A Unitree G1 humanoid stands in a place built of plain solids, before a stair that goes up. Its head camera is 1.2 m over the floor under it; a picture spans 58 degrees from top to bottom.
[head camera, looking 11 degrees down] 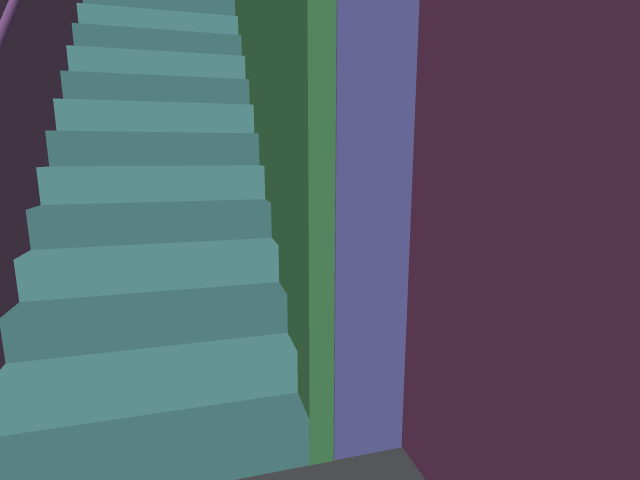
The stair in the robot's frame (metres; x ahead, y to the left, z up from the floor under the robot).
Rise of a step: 0.19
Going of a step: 0.20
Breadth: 1.14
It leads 16 degrees to the left of straight ahead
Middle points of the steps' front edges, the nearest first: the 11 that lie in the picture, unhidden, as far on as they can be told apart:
1.35 0.59 0.20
1.55 0.65 0.39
1.75 0.70 0.58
1.95 0.76 0.77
2.14 0.81 0.96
2.34 0.87 1.15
2.54 0.92 1.33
2.74 0.98 1.52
2.93 1.03 1.71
3.13 1.09 1.90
3.33 1.14 2.09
